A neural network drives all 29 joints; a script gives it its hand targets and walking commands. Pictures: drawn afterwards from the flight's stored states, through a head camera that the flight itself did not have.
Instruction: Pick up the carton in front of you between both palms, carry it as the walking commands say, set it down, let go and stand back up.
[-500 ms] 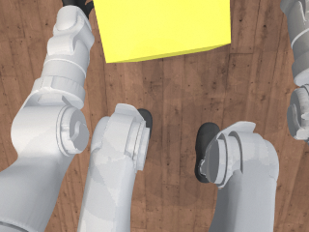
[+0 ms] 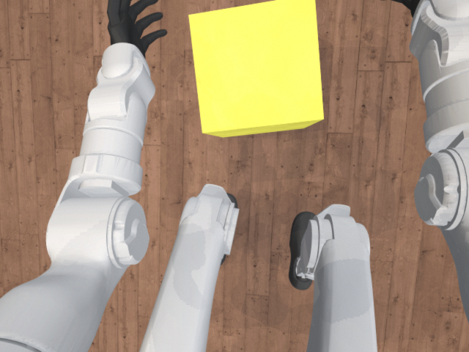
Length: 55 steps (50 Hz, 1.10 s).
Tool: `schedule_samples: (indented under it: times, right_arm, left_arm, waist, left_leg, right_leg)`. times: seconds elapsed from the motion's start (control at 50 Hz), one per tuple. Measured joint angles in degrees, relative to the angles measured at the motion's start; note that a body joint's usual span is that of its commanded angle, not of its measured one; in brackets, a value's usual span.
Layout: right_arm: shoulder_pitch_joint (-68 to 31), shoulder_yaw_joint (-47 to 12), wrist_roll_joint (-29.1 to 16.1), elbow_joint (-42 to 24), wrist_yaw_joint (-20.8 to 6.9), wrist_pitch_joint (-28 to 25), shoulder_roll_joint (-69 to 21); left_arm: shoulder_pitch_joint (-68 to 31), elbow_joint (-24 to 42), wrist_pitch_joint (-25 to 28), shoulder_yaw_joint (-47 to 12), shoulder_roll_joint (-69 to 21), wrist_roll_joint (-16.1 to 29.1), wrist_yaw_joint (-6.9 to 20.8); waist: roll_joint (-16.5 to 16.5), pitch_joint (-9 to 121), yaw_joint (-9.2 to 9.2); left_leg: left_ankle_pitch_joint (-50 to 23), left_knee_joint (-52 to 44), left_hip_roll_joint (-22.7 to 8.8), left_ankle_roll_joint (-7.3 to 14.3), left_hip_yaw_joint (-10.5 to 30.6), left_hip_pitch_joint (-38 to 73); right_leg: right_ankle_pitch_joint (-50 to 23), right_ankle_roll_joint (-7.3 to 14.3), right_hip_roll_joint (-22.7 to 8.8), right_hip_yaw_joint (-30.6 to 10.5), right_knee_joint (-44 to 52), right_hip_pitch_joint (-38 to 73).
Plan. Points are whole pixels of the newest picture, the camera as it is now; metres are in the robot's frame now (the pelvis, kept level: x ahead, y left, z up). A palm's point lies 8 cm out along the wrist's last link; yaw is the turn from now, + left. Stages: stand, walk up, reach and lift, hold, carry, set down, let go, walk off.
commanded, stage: set down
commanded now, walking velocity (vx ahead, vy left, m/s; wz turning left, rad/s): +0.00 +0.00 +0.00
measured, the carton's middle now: (257, 83) +0.52 +0.05 -0.34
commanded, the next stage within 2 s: let go in 0.52 s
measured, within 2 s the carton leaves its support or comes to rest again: neither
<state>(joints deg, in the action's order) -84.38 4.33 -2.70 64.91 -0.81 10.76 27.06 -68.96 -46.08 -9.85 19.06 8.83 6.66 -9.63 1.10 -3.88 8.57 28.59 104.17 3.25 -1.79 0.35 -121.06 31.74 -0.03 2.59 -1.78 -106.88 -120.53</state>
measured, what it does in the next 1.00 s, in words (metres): rises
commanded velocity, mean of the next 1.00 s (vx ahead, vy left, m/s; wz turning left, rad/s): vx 0.00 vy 0.00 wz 0.00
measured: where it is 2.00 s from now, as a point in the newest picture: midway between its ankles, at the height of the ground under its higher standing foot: (258, 252)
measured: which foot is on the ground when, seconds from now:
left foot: down 0.00-1.00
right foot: down 0.00-1.00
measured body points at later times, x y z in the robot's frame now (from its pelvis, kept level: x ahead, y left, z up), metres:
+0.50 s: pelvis +0.02 -0.01 +0.13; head +0.34 -0.01 +0.45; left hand +0.51 +0.23 +0.04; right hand +0.61 -0.16 +0.03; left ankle +0.11 +0.12 -0.43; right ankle +0.09 -0.11 -0.43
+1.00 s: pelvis +0.07 +0.01 +0.25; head +0.29 -0.01 +0.65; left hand +0.41 +0.24 +0.15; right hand +0.45 -0.19 +0.14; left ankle +0.11 +0.12 -0.43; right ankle +0.09 -0.11 -0.43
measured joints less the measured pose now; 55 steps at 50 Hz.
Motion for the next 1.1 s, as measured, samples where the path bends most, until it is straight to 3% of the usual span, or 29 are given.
schedule_samples:
  times: [0.18,0.34,0.64,0.76,0.88,1.0,1.1]
  right_arm:
    - [3.89,0.75,1.85,-6.01,-0.31,2.6,-1.17]
    - [6.53,2.63,3.25,-6.74,-0.96,3.14,-2.35]
    - [12.46,7.95,8.8,-7.01,-1.84,1.04,-6.26]
    - [25.75,10.75,11.7,-15.5,1.87,-0.1,-12.35]
    - [43.74,9.24,10.49,-25.61,5.13,-1.36,-17.34]
    - [55.98,6.93,9.06,-29.42,4.7,-3.86,-18.15]
    - [64.82,5.6,7.74,-29.76,3.49,-6.46,-17.56]
  left_arm:
    - [5.09,5.57,-1.97,1.03,0.01,0.09,1.27]
    - [7.64,6.58,-2.45,0.99,0.09,-0.18,2.41]
    - [13.85,7.01,-0.46,3.69,-2.2,-6.13,6.0]
    - [24.37,9.92,1.23,0.74,-2.13,-9.79,10.3]
    - [37.66,12.72,2.76,-3.96,-0.38,-11.07,14.21]
    - [48.08,13.35,4.85,-8.06,1.82,-9.07,16.03]
    - [56.97,14.55,6.9,-11.54,2.09,-6.83,15.9]
  waist:
    - [0.46,3.06,0.47]
    - [1.11,5.69,0.41]
    - [1.13,8.06,-0.14]
    - [0.53,9.31,-1.86]
    - [-0.93,8.13,-2.93]
    - [-2.23,7.01,-3.24]
    - [-2.62,6.88,-3.05]
  left_leg:
    - [-1.84,-9.96,-0.72,-0.01,0.03,6.04]
    - [-4.2,-19.66,-0.85,-0.18,0.74,13.05]
    - [-10.33,-39.02,-1.64,0.29,0.88,27.79]
    - [-11.91,-45.97,-2.15,0.86,0.97,35.53]
    - [-12.63,-52.72,-2.43,1.69,0.64,47.89]
    - [-12.72,-58.13,-1.96,2.38,0.42,60.28]
    - [-12.35,-61.85,-1.43,2.65,0.69,69.67]
  right_leg:
    - [-2.37,0.17,0.45,-0.5,9.92,5.51]
    - [-4.77,0.51,0.29,-0.27,19.7,12.53]
    - [-11.39,0.28,0.42,-1.01,39.44,27.17]
    - [-13.57,-0.08,0.64,-1.21,47.38,35.28]
    - [-14.9,-0.58,0.6,-1.81,55.19,48.04]
    - [-15.02,-0.94,-0.11,-2.2,60.91,60.65]
    - [-14.45,-0.96,-0.81,-2.04,64.69,70.23]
